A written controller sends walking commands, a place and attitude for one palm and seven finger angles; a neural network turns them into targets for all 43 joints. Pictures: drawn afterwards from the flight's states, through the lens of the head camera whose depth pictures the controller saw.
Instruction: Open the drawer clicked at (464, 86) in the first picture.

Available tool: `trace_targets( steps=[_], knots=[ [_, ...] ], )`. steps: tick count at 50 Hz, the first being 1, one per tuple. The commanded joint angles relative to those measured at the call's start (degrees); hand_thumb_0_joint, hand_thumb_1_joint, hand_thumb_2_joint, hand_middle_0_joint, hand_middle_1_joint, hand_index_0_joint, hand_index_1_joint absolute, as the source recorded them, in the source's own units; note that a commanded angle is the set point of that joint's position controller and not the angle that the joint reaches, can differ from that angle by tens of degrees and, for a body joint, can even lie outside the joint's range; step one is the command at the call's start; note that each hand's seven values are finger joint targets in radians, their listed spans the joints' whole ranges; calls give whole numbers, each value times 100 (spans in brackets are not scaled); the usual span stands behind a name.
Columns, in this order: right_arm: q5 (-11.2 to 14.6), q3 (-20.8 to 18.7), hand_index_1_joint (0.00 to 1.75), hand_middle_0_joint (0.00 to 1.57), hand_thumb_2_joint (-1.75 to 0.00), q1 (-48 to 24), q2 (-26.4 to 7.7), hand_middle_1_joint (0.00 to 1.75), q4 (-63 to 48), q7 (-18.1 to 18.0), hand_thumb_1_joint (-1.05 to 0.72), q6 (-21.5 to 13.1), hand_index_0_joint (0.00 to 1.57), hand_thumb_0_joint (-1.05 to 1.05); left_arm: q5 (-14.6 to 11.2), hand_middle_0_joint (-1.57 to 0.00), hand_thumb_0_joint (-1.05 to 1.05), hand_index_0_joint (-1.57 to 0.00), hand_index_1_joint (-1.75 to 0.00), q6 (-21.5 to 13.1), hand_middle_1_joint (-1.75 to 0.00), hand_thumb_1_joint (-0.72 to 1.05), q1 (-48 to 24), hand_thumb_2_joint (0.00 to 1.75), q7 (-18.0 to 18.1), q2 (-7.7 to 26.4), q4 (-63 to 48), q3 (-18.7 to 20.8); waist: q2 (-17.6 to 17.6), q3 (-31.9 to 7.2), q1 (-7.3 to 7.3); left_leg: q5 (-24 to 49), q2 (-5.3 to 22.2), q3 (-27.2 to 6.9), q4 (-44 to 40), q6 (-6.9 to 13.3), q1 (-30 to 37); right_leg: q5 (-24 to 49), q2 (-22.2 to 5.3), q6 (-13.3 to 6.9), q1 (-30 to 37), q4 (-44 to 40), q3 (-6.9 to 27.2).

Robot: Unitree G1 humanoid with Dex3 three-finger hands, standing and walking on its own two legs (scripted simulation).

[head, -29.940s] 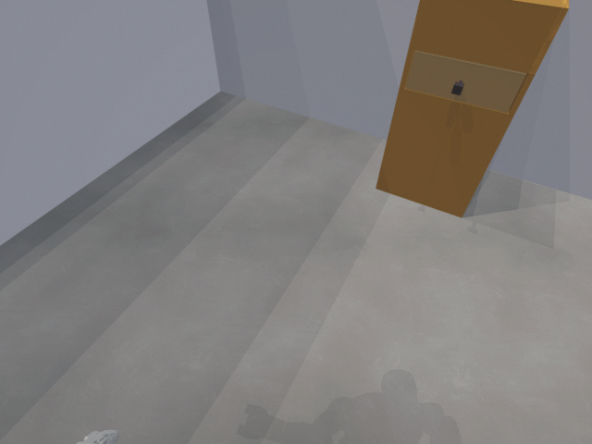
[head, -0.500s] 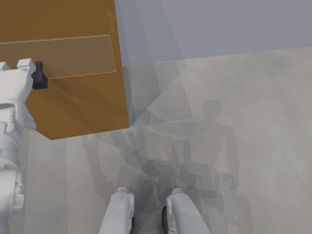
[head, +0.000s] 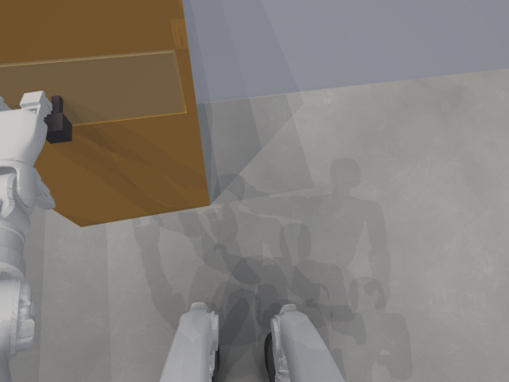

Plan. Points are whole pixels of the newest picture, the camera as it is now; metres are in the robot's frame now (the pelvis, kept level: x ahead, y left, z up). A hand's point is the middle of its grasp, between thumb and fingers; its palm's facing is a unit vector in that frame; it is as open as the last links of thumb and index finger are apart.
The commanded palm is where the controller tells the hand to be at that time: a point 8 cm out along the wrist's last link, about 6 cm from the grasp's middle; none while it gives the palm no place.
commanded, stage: close the thumb around the handle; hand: left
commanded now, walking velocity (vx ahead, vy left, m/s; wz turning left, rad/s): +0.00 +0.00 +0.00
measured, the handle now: (56, 118) +0.51 +0.32 -0.01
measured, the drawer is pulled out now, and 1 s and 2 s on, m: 0.00 0.00 0.11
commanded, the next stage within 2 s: pull the drawer open in 0.70 s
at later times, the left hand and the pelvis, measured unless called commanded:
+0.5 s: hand (31, 152) +0.46 +0.35 -0.02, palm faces -0.07 -0.01 -1.00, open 7.5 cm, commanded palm +0.46 +0.32 +0.03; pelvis +0.00 +0.00 +0.00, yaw +0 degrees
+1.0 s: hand (33, 153) +0.46 +0.35 -0.02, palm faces -0.07 -0.02 -1.00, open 5.0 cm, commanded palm +0.43 +0.32 +0.03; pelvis +0.01 +0.00 +0.00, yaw +0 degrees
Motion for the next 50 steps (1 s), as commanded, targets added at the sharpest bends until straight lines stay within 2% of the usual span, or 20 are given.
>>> trace_targets(
  steps=[1,3,4,7,11,14,15,18,19,22,24,25,26,27,29,30,32,33,40,50],
  knots=[
    [-1,-401,30,20,-90,931,-1105,30,-178,-99,-90,-26,20,0,4,-30,0,-30,-121,-26,-121,-44,-1841,32,302,1821,-973,387,792,-2823,26,1977,41,-126,-948,-32,2733,1452,44,-201,1031,-791,-40],
    [-17,-409,30,20,-90,940,-1130,30,-177,-87,-90,-8,20,0,1,-31,0,-31,-122,-17,-122,-33,-1879,37,333,1889,-1048,460,933,-2997,74,2084,51,-163,-967,-67,2878,1448,36,-218,1012,-734,-62],
    [-8,-426,30,20,-90,939,-1100,30,-189,-80,-90,-11,20,0,5,-32,0,-32,-122,-6,-122,-28,-1910,40,354,1714,-1074,316,992,-3039,29,2136,46,-163,-968,-72,2990,1468,44,-207,958,-763,-69],
    [-2,-421,30,20,-90,938,-1112,30,-191,-81,-90,10,20,0,-49,-33,0,-33,-124,71,-124,-11,-1707,47,351,1723,-904,365,708,-2969,43,2075,37,-134,-971,-45,2840,1499,46,-187,1111,-794,-58],
    [7,-391,30,20,-90,934,-1131,30,-175,-92,-90,8,20,0,5,-34,0,-34,-127,135,-127,12,-1983,56,335,1751,-800,264,798,-2732,-38,1855,40,-161,-1012,-45,2754,1316,40,-194,947,-827,-68],
    [6,-393,30,20,-90,964,-1128,30,-197,-98,-90,11,20,0,9,-36,0,-36,-128,150,-128,28,-1885,64,289,1772,-818,294,783,-2952,17,2061,39,-167,-1006,-56,2898,1445,39,-200,1039,-792,-80],
    [5,-400,30,20,-90,967,-1110,30,-199,-99,-90,-4,20,0,-23,-36,0,-36,-129,148,-129,34,-1962,66,263,1631,-816,185,829,-2899,-66,2055,46,-173,-1000,-56,2922,1438,39,-191,973,-824,-85],
    [-2,-387,30,20,-90,978,-1126,30,-189,-110,-90,4,20,0,-45,-37,0,-37,-131,88,-131,51,-1910,73,201,1828,-848,348,768,-2971,9,2100,45,-172,-982,-48,2871,1501,35,-199,1082,-781,-68],
    [8,-396,30,20,-90,966,-1103,30,-220,-108,-90,0,20,0,-26,-38,0,-38,-131,72,-131,56,-1833,76,193,1707,-883,257,904,-2973,25,2152,36,-149,-981,-59,2939,1522,35,-200,1036,-790,-68],
    [2,-398,30,20,-90,962,-1095,30,-211,-105,-90,2,20,0,-11,-39,0,-39,-133,42,-133,73,-1792,83,209,1667,-901,255,850,-2867,29,2137,52,-164,-994,-66,2932,1472,47,-209,992,-799,-86],
    [3,-413,30,20,-90,975,-1086,30,-206,-106,-90,-11,20,0,-22,-40,0,-40,-134,18,-134,84,-1921,88,220,1573,-932,182,832,-2889,-46,2147,66,-185,-973,-63,2966,1461,41,-195,914,-799,-89],
    [-8,-418,30,20,-90,984,-1108,30,-185,-99,-90,2,20,0,-20,-40,0,-40,-135,12,-135,90,-1857,90,228,1691,-959,288,868,-2946,23,2144,64,-183,-980,-82,2971,1447,40,-209,950,-774,-93],
    [-10,-414,30,20,-90,985,-1108,30,-205,-95,-90,10,20,0,-7,-40,0,-40,-135,11,-135,90,-1809,90,243,1729,-999,321,899,-3008,61,2207,61,-190,-991,-87,3027,1479,50,-217,982,-770,-91],
    [-2,-419,30,20,-90,971,-1083,30,-213,-90,-90,8,20,0,-12,-40,0,-40,-135,39,-135,90,-1792,90,243,1507,-924,157,889,-2916,-6,2171,55,-191,-1004,-89,3015,1447,53,-213,942,-804,-98],
    [0,-408,30,20,-90,986,-1109,30,-191,-98,-90,19,20,0,-3,-40,0,-40,-135,46,-135,90,-1850,90,257,1641,-889,244,836,-2860,0,2149,72,-220,-1019,-94,2996,1405,44,-211,884,-783,-112],
    [-3,-430,30,20,-90,996,-1088,30,-181,-103,-90,-1,20,0,3,-40,0,-40,-135,47,-135,90,-2015,90,268,1483,-968,105,869,-2896,-85,2162,79,-227,-1006,-90,3053,1414,49,-206,834,-812,-102],
    [-10,-418,30,20,-90,1006,-1102,30,-161,-90,-90,1,20,0,-17,-40,0,-40,-135,83,-135,90,-1864,90,274,1588,-904,211,866,-2952,-1,2186,64,-187,-1004,-83,3029,1475,47,-208,962,-811,-95],
    [-12,-421,30,20,-90,1032,-1108,30,-140,-90,-90,15,20,0,-33,-40,0,-40,-135,101,-135,90,-1864,90,257,1624,-837,257,746,-2946,-29,2243,73,-203,-993,-79,3022,1520,49,-207,972,-792,-101],
    [-1,-406,30,20,-90,1001,-1095,30,-154,-112,-90,-5,20,0,-7,-40,0,-40,-135,128,-135,90,-1966,90,234,1538,-793,119,803,-2811,-75,2012,62,-189,-1026,-68,2934,1372,43,-203,908,-850,-89],
    [26,-426,30,20,-90,857,-1022,30,-300,-80,-90,70,20,0,-144,-40,0,-40,-135,37,-135,90,-504,90,120,1423,-1089,394,510,-2935,311,2399,34,8,-1064,-30,2891,1953,56,-196,1627,-849,-6]
  ],
)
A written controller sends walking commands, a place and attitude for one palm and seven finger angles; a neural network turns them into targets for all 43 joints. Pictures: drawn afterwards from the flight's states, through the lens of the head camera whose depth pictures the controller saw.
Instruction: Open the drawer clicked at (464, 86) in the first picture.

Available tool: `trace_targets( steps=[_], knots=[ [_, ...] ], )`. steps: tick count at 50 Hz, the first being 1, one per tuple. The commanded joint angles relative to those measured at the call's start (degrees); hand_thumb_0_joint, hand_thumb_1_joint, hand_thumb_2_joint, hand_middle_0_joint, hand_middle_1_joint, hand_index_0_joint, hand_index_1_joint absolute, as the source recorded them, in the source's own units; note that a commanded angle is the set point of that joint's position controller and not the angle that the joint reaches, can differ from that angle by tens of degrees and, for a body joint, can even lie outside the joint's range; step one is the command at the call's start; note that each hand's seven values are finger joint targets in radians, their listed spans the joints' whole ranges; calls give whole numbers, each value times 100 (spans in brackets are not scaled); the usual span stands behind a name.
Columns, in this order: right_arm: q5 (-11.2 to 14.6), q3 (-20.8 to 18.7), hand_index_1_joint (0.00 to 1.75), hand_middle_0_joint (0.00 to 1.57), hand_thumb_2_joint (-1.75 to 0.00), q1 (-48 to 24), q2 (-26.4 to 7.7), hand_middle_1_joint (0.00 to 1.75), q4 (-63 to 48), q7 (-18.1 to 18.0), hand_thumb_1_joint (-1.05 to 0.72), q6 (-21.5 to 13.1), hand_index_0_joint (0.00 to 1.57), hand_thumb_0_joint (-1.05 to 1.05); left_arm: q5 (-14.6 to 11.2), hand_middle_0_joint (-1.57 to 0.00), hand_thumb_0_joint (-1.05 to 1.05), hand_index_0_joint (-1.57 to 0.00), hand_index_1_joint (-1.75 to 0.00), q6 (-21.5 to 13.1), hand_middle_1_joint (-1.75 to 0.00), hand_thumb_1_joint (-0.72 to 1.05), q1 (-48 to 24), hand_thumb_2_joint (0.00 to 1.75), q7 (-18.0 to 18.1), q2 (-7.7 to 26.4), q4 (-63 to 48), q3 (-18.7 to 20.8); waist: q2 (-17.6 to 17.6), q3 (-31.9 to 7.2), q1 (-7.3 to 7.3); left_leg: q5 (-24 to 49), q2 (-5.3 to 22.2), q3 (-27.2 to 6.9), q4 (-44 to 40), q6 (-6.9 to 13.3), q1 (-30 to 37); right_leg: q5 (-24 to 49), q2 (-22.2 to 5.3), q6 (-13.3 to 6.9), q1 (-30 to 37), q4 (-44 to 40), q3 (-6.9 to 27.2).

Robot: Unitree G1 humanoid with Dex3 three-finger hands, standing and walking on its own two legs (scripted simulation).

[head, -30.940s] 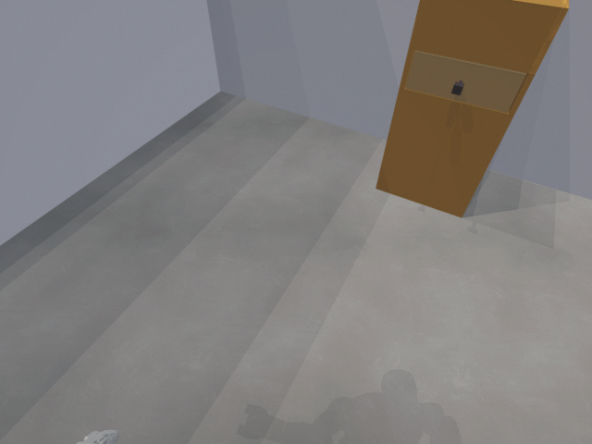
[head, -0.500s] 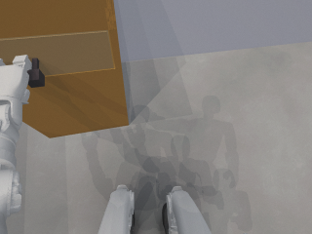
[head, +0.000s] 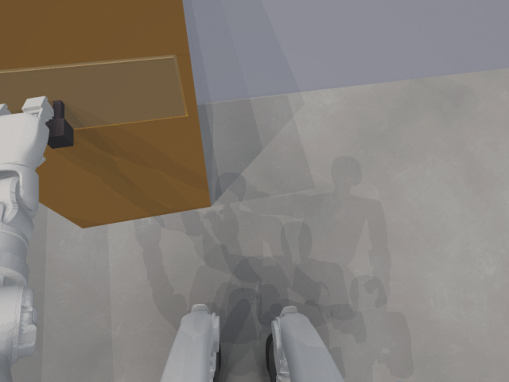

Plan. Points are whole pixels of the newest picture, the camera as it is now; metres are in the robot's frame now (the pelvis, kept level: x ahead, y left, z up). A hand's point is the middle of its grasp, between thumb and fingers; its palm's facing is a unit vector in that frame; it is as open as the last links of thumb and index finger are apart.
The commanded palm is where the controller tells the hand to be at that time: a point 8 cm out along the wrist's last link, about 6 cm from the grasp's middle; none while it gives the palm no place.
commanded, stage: pull the drawer open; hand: left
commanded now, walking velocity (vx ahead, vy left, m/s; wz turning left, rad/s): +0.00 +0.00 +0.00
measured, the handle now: (58, 123) +0.50 +0.32 -0.01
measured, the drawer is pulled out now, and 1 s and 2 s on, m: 0.00 0.11 0.24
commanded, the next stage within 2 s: none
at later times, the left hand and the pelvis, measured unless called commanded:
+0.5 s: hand (32, 195) +0.38 +0.34 -0.03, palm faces -0.04 -0.03 -1.00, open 5.5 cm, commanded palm +0.36 +0.32 +0.02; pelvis +0.02 +0.01 +0.02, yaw +0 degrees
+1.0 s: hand (31, 235) +0.32 +0.32 -0.03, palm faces -0.04 -0.03 -1.00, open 5.5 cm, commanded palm +0.29 +0.30 +0.02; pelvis +0.02 +0.00 +0.03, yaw +1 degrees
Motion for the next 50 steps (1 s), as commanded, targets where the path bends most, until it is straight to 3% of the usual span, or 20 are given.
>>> trace_targets(
  steps=[1,4,6,9,10,11,14,16,18,21,23,27,28,29,31,38,42,44,46,50],
  knots=[
    [17,-395,30,20,-90,833,-1026,30,-288,-86,-90,7,20,0,-58,-40,0,-40,-135,-93,-135,90,-533,90,177,1399,-912,341,540,-2833,307,2394,-3,-26,-998,-51,2661,1952,37,-215,1553,-764,-67],
    [8,-448,30,20,-90,776,-1017,30,-298,-81,-90,16,20,0,-96,-40,0,-40,-135,-172,-135,90,-206,90,262,1359,-1199,486,485,-3000,371,2667,36,-54,-1011,-65,2902,2092,38,-211,1582,-726,-79],
    [12,-473,30,20,-90,709,-986,30,-335,-64,-90,23,20,0,-138,-40,0,-40,-135,-178,-135,90,139,90,332,1100,-1328,417,510,-2861,410,2710,34,-29,-1075,-81,2966,2073,37,-215,1607,-776,-92],
    [-9,-501,30,20,-90,668,-998,30,-284,-61,-90,32,20,0,-104,-40,0,-40,-135,-187,-135,90,106,90,495,1010,-1461,420,430,-2705,354,2714,61,-72,-1112,-92,3013,1998,25,-204,1473,-783,-115],
    [-14,-506,30,20,-90,665,-993,30,-282,-51,-90,50,20,0,-87,-40,0,-40,-135,-154,-135,90,301,90,542,1003,-1427,466,360,-2723,420,2710,43,-55,-1118,-92,2998,2011,30,-213,1562,-776,-111],
    [-14,-524,30,20,-90,643,-984,30,-279,-61,-90,51,20,0,-66,-40,0,-40,-135,-131,-135,90,263,90,583,910,-1441,401,273,-2663,354,2731,53,-61,-1125,-90,3016,2038,28,-205,1533,-806,-112],
    [-30,-547,30,20,-90,600,-978,30,-307,-35,-90,87,20,0,-44,-40,0,-40,-135,-66,-135,90,515,90,712,874,-1741,476,510,-2834,491,3119,71,-89,-1208,-153,3382,2108,15,-223,1574,-808,-135],
    [-26,-570,30,20,-90,547,-934,30,-353,-5,-90,121,20,0,-42,-40,0,-40,-135,45,-135,90,781,90,771,530,-1949,274,596,-2842,497,3412,94,-125,-1265,-204,3660,2098,24,-225,1559,-883,-170],
    [-24,-569,30,20,-90,502,-938,30,-359,-4,-90,144,20,0,-99,-40,0,-40,-135,145,-135,90,908,90,788,525,-2054,329,442,-2792,473,3441,102,-155,-1296,-197,3677,2140,34,-226,1661,-919,-161],
    [-9,-546,30,20,-90,379,-900,30,-426,-35,-90,143,20,0,-73,-40,0,-40,-135,267,-135,90,1054,90,789,303,-2124,141,382,-2560,445,3081,78,-120,-1416,-174,3577,1997,21,-215,1728,-1039,-157],
    [-20,-529,30,20,-90,330,-915,30,-409,-63,-90,141,20,0,-89,-40,0,-40,-135,276,-135,90,1155,90,770,473,-2161,298,358,-2453,494,2982,64,-89,-1442,-153,3494,2027,14,-234,1832,-1055,-127],
    [-13,-508,30,20,-90,189,-869,30,-485,-89,-90,127,20,0,-55,-40,0,-40,-135,269,-135,90,1447,90,766,280,-2166,189,332,-2194,520,2748,28,-43,-1493,-137,3344,1924,12,-246,1861,-1111,-118],
    [-21,-514,30,20,-90,194,-866,30,-478,-94,-90,116,20,0,-58,-40,0,-40,-135,239,-135,90,1375,90,769,244,-2249,163,373,-2239,481,2847,41,-76,-1483,-138,3409,1964,11,-254,1832,-1103,-127],
    [-18,-518,30,20,-90,156,-857,30,-510,-93,-90,120,20,0,-43,-40,0,-40,-135,230,-135,90,1582,90,797,274,-2290,234,394,-2272,573,2879,28,-43,-1490,-144,3453,1982,3,-250,1870,-1103,-117],
    [-22,-528,30,20,-90,115,-837,30,-556,-86,-90,115,20,0,-41,-40,0,-40,-135,247,-135,90,1824,90,831,201,-2424,233,379,-2398,604,2955,30,-42,-1489,-158,3517,2012,13,-255,1930,-1093,-123],
    [-19,-542,30,20,-90,-41,-811,30,-640,-83,-90,91,20,0,-96,-40,0,-40,-135,380,-135,90,2302,90,926,-41,-2859,150,359,-2348,591,3006,33,-56,-1521,-164,3572,2057,21,-265,2042,-1131,-113],
    [-19,-526,30,20,-90,-123,-792,30,-664,-105,-90,68,20,0,-95,-40,0,-40,-135,461,-135,90,2743,90,966,-73,-2950,195,179,-2254,648,2817,1,1,-1546,-134,3435,2098,11,-259,2217,-1163,-86],
    [-21,-518,30,20,-90,-196,-792,30,-684,-129,-90,59,20,0,-50,-40,0,-40,-135,437,-135,90,2641,90,994,66,-3256,281,348,-2357,680,2887,11,-12,-1557,-153,3514,2107,-8,-260,2192,-1123,-68],
    [-12,-527,30,20,-90,-250,-755,30,-729,-120,-90,37,20,0,-45,-40,0,-40,-135,480,-135,90,2911,90,1033,-213,-3343,102,369,-2215,646,2899,19,-27,-1596,-163,3615,2014,7,-267,2106,-1184,-101],
    [-25,-520,30,20,-90,-322,-746,30,-735,-119,-90,2,20,0,-91,-40,0,-40,-135,562,-135,90,3309,90,1063,-294,-3431,105,243,-2127,656,2721,4,-22,-1602,-152,3535,1968,11,-271,2188,-1198,-91]
  ],
)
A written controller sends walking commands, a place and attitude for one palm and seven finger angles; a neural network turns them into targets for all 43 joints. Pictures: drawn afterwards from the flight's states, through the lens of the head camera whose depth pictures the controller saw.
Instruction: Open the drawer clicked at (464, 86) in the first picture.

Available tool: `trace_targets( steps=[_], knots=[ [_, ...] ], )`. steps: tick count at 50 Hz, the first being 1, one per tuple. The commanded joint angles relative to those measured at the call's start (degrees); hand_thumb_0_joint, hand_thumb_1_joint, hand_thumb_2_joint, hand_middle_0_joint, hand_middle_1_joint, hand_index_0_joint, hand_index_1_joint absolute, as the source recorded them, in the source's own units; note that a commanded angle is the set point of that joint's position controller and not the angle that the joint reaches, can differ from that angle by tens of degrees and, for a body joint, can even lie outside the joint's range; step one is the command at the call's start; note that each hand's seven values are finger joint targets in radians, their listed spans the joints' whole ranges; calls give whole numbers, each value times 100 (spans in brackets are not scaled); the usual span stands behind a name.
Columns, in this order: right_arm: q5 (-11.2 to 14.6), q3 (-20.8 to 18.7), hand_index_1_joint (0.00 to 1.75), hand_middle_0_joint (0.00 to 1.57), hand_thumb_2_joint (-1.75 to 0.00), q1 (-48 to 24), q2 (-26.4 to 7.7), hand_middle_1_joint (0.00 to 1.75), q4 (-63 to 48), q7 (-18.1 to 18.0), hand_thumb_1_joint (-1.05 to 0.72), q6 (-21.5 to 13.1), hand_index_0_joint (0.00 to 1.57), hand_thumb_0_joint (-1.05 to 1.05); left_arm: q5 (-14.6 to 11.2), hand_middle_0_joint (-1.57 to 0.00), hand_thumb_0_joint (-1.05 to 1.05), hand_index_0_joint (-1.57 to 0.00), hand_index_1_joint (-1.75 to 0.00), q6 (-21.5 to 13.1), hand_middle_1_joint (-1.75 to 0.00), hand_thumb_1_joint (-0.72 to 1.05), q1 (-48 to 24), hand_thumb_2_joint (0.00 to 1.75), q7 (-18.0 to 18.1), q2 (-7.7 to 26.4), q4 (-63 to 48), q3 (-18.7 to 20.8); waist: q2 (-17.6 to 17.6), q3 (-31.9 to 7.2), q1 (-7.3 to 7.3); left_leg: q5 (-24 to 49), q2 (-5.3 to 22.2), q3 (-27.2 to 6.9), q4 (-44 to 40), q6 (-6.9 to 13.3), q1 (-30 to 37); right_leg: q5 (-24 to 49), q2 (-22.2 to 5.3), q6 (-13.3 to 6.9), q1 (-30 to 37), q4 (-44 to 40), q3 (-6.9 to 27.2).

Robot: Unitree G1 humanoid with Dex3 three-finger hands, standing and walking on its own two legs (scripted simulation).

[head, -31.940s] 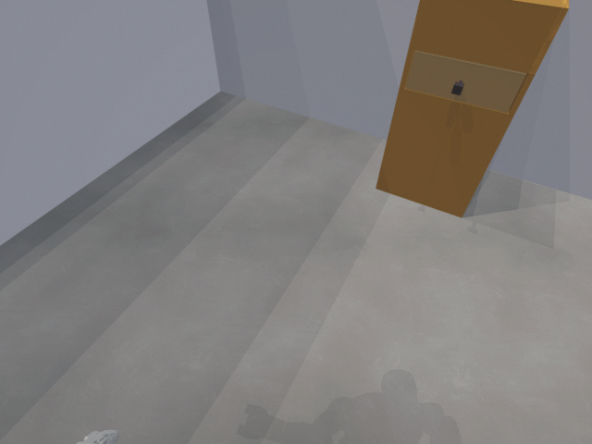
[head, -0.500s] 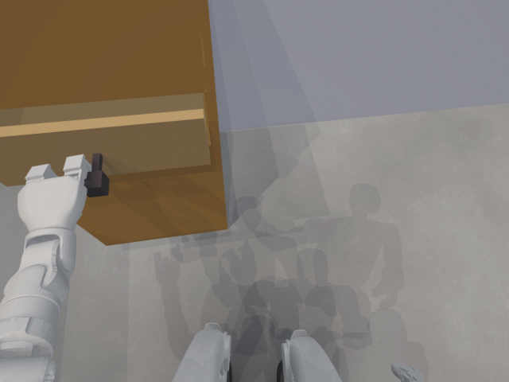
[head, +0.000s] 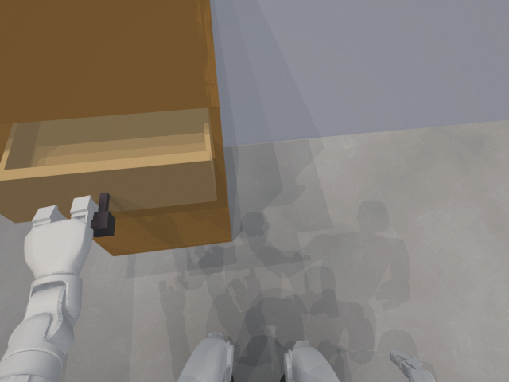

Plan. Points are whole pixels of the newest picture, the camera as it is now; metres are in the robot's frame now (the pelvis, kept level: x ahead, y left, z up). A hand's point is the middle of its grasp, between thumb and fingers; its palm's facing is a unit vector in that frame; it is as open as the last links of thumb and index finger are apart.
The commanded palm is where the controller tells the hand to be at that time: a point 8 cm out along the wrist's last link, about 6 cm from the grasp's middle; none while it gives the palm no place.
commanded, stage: pull the drawer open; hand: left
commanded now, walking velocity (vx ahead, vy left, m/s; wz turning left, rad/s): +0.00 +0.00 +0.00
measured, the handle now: (102, 214) +0.37 +0.29 -0.04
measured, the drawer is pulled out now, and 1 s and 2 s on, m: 0.11 0.24 0.30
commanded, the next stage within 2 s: open the thumb to release the handle in 1.78 s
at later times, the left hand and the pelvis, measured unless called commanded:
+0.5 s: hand (73, 288) +0.25 +0.30 -0.05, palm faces -0.04 -0.02 -1.00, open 5.4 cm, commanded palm +0.22 +0.29 -0.01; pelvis +0.00 -0.01 +0.00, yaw +1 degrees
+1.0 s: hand (67, 337) +0.18 +0.29 -0.05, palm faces -0.06 -0.02 -1.00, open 5.4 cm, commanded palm +0.15 +0.28 -0.01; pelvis +0.00 -0.01 -0.01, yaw +1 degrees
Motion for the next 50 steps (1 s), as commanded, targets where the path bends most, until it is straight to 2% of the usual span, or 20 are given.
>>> trace_targets(
  steps=[1,4,6,7,8,11,13,14,18,19,20,24,26,29,31,33,36,41,43,50],
  knots=[
    [-3,-326,30,20,-90,115,-894,30,-557,-123,-90,-177,20,0,73,-40,0,-40,-135,-18,-135,90,-88,90,317,1087,-967,319,192,-1950,164,2553,38,-165,-950,-151,2073,1918,51,-255,845,-658,-260],
    [-6,-310,30,20,-90,39,-884,30,-560,-147,-90,-223,20,0,83,-40,0,-40,-135,-31,-135,90,-74,90,352,1154,-1133,363,389,-1975,202,2442,10,-128,-955,-139,2098,1883,34,-271,873,-666,-224],
    [-5,-310,30,20,-90,-6,-866,30,-567,-163,-90,-254,20,0,77,-40,0,-40,-135,-11,-135,90,50,90,359,1084,-1113,336,273,-1908,179,2328,-8,-101,-925,-118,2009,1873,36,-260,878,-691,-212],
    [-16,-308,30,20,-90,17,-877,30,-533,-164,-90,-264,20,0,48,-40,0,-40,-135,-3,-135,90,258,90,354,1152,-1052,438,189,-1917,251,2341,-13,-106,-926,-122,1959,1919,43,-274,985,-654,-207],
    [-27,-303,30,20,-90,-21,-895,30,-568,-155,-90,-265,20,0,24,-40,0,-40,-135,-4,-135,90,363,90,344,1196,-1168,481,334,-1955,287,2417,-21,-114,-928,-129,1985,1946,39,-292,1009,-640,-201],
    [4,-300,30,20,-90,-108,-835,30,-626,-158,-90,-290,20,0,52,-40,0,-40,-135,-5,-135,90,491,90,373,949,-1282,301,245,-1838,220,2298,-25,-103,-937,-126,1981,1859,34,-266,910,-686,-216],
    [-15,-295,30,20,-90,-124,-865,30,-629,-153,-90,-303,20,0,5,-40,0,-40,-135,11,-135,90,719,90,373,1064,-1299,445,235,-1796,299,2277,-39,-116,-928,-118,1904,1857,43,-294,988,-656,-209],
    [-3,-299,30,20,-90,-184,-830,30,-661,-163,-90,-310,20,0,64,-40,0,-40,-135,-15,-135,90,699,90,407,1039,-1459,415,322,-1921,292,2345,-36,-85,-906,-121,1993,1925,24,-277,949,-637,-187],
    [-12,-299,30,20,-90,-198,-839,30,-653,-161,-90,-346,20,0,12,-40,0,-40,-135,39,-135,90,865,90,408,959,-1422,398,148,-1746,239,2176,-56,-94,-872,-100,1837,1867,35,-280,968,-670,-184],
    [-8,-287,30,20,-90,-254,-832,30,-699,-171,-90,-336,20,0,71,-40,0,-40,-135,12,-135,90,953,90,434,1072,-1560,486,237,-1850,329,2212,-63,-75,-886,-119,1880,1869,12,-274,976,-628,-163],
    [-9,-302,30,20,-90,-252,-809,30,-693,-164,-90,-351,20,0,62,-40,0,-40,-135,43,-135,90,1092,90,433,896,-1535,352,217,-1785,280,2213,-57,-84,-874,-113,1936,1886,32,-284,956,-651,-175],
    [-10,-285,30,20,-90,-360,-786,30,-790,-150,-90,-359,20,0,30,-40,0,-40,-135,51,-135,90,1558,90,470,900,-1870,432,283,-1918,383,2320,-72,-50,-886,-121,1982,1991,15,-283,1069,-631,-160],
    [-3,-281,30,20,-90,-405,-777,30,-826,-141,-90,-375,20,0,11,-40,0,-40,-135,63,-135,90,1740,90,485,781,-1969,361,194,-1790,327,2262,-72,-68,-894,-121,1943,1958,19,-278,1023,-658,-165],
    [-22,-274,30,20,-90,-473,-765,30,-856,-130,-90,-378,20,0,11,-40,0,-40,-135,47,-135,90,2118,90,526,823,-2123,487,166,-1813,382,2352,-69,-65,-857,-120,1937,2057,10,-282,1051,-600,-145],
    [-29,-273,30,20,-90,-519,-751,30,-906,-109,-90,-403,20,0,3,-40,0,-40,-135,31,-135,90,2182,90,559,709,-2317,377,298,-1738,342,2247,-77,-66,-858,-124,1923,1967,8,-286,985,-605,-161],
    [-55,-275,30,20,-90,-511,-761,30,-914,-94,-90,-401,20,0,-7,-40,0,-40,-135,42,-135,90,2582,90,603,750,-2336,515,208,-1735,418,2400,-67,-104,-836,-132,1933,2027,18,-313,1012,-552,-175],
    [-65,-284,30,20,-90,-603,-731,30,-954,-74,-90,-423,20,0,54,-40,0,-40,-135,33,-135,90,2629,90,693,591,-2563,344,277,-1686,345,2389,-61,-96,-792,-140,1990,2000,6,-297,857,-526,-187],
    [-86,-273,30,20,-90,-688,-729,30,-1010,-73,-90,-420,20,0,47,-40,0,-40,-135,92,-135,90,3022,90,762,605,-2675,427,77,-1657,385,2255,-87,-99,-757,-133,1898,1954,-5,-291,890,-507,-166],
    [-93,-268,30,20,-90,-692,-731,30,-1019,-74,-90,-437,20,0,35,-40,0,-40,-135,92,-135,90,3036,90,760,574,-2802,380,261,-1607,377,2230,-79,-124,-781,-133,1921,1874,-7,-317,863,-505,-195],
    [-92,-244,30,20,-90,-808,-669,30,-1120,-74,-90,-430,20,0,32,-40,0,-40,-135,71,-135,90,3569,90,751,506,-2928,362,103,-1505,445,2028,-100,-111,-750,-114,1842,1717,-12,-316,836,-503,-185]
  ],
)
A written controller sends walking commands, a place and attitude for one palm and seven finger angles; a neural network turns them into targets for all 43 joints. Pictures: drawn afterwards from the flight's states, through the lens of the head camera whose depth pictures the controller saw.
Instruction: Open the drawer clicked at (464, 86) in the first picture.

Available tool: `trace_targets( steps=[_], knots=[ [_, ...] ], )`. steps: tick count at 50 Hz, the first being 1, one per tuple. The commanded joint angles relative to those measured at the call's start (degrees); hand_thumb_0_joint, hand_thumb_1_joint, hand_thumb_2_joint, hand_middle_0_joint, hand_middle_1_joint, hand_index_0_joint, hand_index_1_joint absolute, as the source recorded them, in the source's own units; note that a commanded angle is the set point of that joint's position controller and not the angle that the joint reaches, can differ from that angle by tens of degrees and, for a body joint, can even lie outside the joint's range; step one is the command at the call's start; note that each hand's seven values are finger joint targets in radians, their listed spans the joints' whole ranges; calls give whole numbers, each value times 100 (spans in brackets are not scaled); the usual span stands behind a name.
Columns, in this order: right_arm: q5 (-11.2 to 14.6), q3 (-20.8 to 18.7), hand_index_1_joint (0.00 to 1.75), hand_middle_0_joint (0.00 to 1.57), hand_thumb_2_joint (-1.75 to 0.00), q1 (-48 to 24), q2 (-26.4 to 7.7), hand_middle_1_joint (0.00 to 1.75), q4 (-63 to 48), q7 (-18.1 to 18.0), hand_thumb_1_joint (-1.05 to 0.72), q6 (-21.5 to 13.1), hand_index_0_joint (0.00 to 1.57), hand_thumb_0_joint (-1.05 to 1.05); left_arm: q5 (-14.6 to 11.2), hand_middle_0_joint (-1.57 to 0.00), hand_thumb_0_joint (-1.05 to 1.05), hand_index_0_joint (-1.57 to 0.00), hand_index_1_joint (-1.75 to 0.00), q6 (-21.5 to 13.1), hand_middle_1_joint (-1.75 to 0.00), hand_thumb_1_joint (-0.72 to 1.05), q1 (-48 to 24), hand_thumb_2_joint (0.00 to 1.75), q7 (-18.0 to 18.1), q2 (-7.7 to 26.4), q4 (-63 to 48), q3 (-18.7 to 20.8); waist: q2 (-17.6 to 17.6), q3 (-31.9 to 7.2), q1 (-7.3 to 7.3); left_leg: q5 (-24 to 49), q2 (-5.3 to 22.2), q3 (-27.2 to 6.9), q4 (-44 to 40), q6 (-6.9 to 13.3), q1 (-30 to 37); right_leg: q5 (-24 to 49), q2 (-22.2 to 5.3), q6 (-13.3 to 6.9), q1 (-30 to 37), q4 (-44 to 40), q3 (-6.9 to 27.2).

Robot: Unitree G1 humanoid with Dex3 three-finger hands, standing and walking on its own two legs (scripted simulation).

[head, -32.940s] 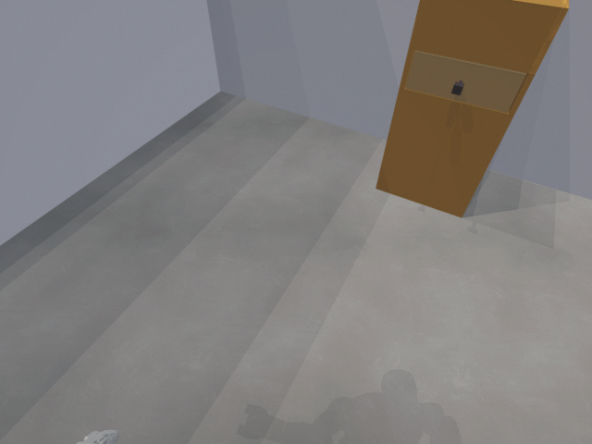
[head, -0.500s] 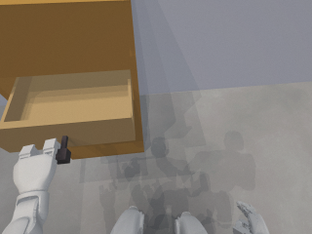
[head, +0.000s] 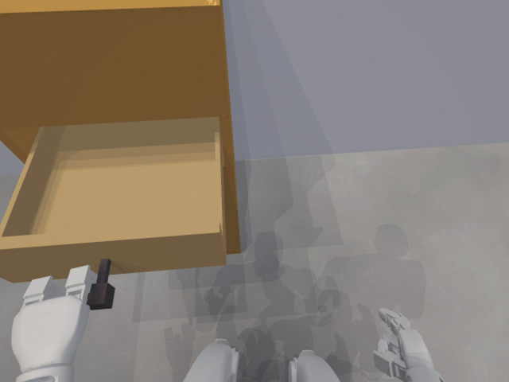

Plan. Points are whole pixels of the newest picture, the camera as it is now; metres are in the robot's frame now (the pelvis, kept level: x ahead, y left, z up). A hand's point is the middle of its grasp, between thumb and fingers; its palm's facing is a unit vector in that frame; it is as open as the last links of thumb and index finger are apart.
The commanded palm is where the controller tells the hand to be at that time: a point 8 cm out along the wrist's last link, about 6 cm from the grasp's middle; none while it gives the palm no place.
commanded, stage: pull the drawer open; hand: left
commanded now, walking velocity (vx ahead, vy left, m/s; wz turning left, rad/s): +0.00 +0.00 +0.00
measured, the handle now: (101, 284) +0.25 +0.27 -0.03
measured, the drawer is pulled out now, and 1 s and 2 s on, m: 0.24 0.30 0.30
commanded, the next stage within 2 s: open the thumb to release the handle in 0.78 s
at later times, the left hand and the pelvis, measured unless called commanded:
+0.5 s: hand (64, 363) +0.14 +0.29 -0.05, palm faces -0.09 -0.03 -1.00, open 5.5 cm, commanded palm +0.10 +0.29 +0.00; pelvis +0.00 -0.01 -0.01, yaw +0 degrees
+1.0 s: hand (59, 372) +0.13 +0.30 -0.05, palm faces -0.06 -0.01 -1.00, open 5.4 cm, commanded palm +0.12 +0.28 +0.00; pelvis -0.02 -0.01 -0.02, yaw +1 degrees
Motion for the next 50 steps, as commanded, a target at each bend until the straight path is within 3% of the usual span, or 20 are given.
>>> trace_targets(
  steps=[1,3,8,10,14,16,18,22,24,25,29,30,32,34,35,43,44,45,46,50],
  knots=[
    [-4,-277,30,20,-90,-354,-756,30,-818,-98,-90,-210,20,0,36,-40,0,-40,-135,-78,-135,90,734,90,275,892,-915,453,222,-1378,151,2096,-64,-43,-946,8,1633,1905,8,-175,632,-884,-115],
    [-8,-279,30,20,-90,-355,-757,30,-825,-110,-90,-208,20,0,12,-40,0,-40,-135,-105,-135,90,861,90,271,1008,-938,619,201,-1356,220,2074,-64,-61,-949,8,1591,1873,21,-199,687,-868,-107],
    [-20,-270,30,20,-90,-420,-722,30,-861,-99,-90,-220,20,0,16,-40,0,-40,-135,-176,-135,90,1031,90,279,908,-1012,529,260,-1349,221,2033,-74,-49,-894,21,1557,1859,6,-202,635,-848,-109],
    [-20,-277,30,20,-90,-426,-699,30,-854,-104,-90,-205,20,0,-1,-40,0,-40,-135,-211,-135,90,1185,90,289,942,-970,610,125,-1329,250,1985,-89,-40,-863,22,1488,1878,5,-196,663,-829,-88],
    [-26,-262,30,20,-90,-532,-691,30,-928,-96,-90,-184,20,0,-3,-40,0,-40,-135,-279,-135,90,1446,90,290,937,-1115,631,215,-1397,336,1968,-103,-16,-837,26,1427,1831,-17,-198,645,-761,-76],
    [-28,-278,30,20,-90,-537,-686,30,-930,-103,-90,-171,20,0,-36,-40,0,-40,-135,-302,-135,90,1511,90,279,947,-1122,676,37,-1357,307,1929,-114,-3,-790,37,1353,1911,-19,-181,672,-786,-30],
    [-28,-277,30,20,-90,-548,-671,30,-935,-98,-90,-161,20,0,-64,-40,0,-40,-135,-331,-135,90,1729,90,279,998,-1149,785,213,-1362,386,1990,-119,-23,-799,34,1337,1926,-6,-217,711,-743,-49],
    [-37,-296,30,20,-90,-591,-638,30,-949,-98,-90,-139,20,0,-96,-40,0,-40,-135,-415,-135,90,1959,90,266,934,-1170,779,25,-1302,374,1872,-128,9,-730,50,1209,1977,-28,-198,717,-751,13],
    [-38,-280,30,20,-90,-653,-620,30,-957,-107,-90,-102,20,0,-90,-40,0,-40,-135,-473,-135,90,2150,90,278,1008,-1212,906,48,-1415,461,1934,-141,19,-708,42,1183,1990,-29,-206,718,-658,30],
    [-41,-301,30,20,-90,-630,-601,30,-962,-101,-90,-110,20,0,-106,-40,0,-40,-135,-487,-135,90,2209,90,267,889,-1199,806,48,-1300,420,1930,-130,7,-693,51,1176,2037,-24,-214,686,-680,4],
    [-61,-291,30,20,-90,-733,-570,30,-964,-99,-90,-53,20,0,-134,-40,0,-40,-135,-616,-135,90,2519,90,296,1085,-1317,1105,53,-1444,558,2022,-157,34,-632,44,1102,2179,-41,-225,749,-579,76],
    [-62,-310,30,20,-90,-722,-554,30,-978,-97,-90,-55,20,0,-127,-40,0,-40,-135,-624,-135,90,2607,90,281,923,-1286,963,57,-1295,507,1978,-154,30,-617,52,1086,2151,-32,-233,682,-608,55],
    [-78,-315,30,20,-90,-732,-569,30,-975,-97,-90,-49,20,0,-110,-40,0,-40,-135,-675,-135,90,2388,90,297,927,-1354,947,58,-1221,437,1814,-145,25,-571,64,1023,1933,-43,-216,505,-605,23],
    [-100,-299,30,20,-90,-761,-589,30,-963,-118,-90,-36,20,0,-67,-40,0,-40,-135,-732,-135,90,2166,90,357,1080,-1436,1090,81,-1321,445,1740,-148,-7,-526,51,992,1723,-42,-213,358,-523,5],
    [-89,-327,30,20,-90,-710,-563,30,-973,-120,-90,-59,20,0,-52,-40,0,-40,-135,-724,-135,90,2272,90,347,915,-1303,970,29,-1255,437,1714,-140,-15,-524,53,1012,1681,-24,-220,320,-532,-37],
    [-60,-308,30,20,-90,-713,-602,30,-1048,-143,-90,-36,20,0,-125,-40,0,-40,-135,-532,-135,90,2187,90,346,1038,-1569,972,136,-1518,462,1797,-128,-38,-609,39,1143,1706,-24,-219,470,-561,-60],
    [-61,-253,30,20,-90,-693,-677,30,-912,-188,-90,-44,20,0,-42,-40,0,-40,-135,-547,-135,90,822,90,411,1187,-1610,859,70,-1369,84,1606,-92,-80,-429,50,1045,1560,-69,-147,47,-556,-19],
    [-76,-302,30,20,-90,-580,-635,30,-886,-226,-90,-98,20,0,-12,-40,0,-40,-134,-563,-134,83,995,87,435,1097,-1425,920,24,-1359,204,1504,-94,-70,-429,49,996,1468,-53,-148,119,-547,-63],
    [-73,-282,30,20,-90,-618,-638,30,-874,-241,-90,-114,20,0,-14,-39,0,-39,-134,-556,-134,76,1131,84,436,1072,-1270,890,-22,-1389,232,1440,-108,-41,-456,48,991,1381,-56,-148,140,-583,-50],
    [-31,-292,30,20,-90,-563,-668,30,-910,-245,-90,-181,20,0,-100,-37,0,-37,-130,-423,-130,48,1062,72,401,1008,-1410,699,177,-1524,224,1493,-105,-42,-583,53,1234,1396,-51,-170,318,-691,-68]
  ],
)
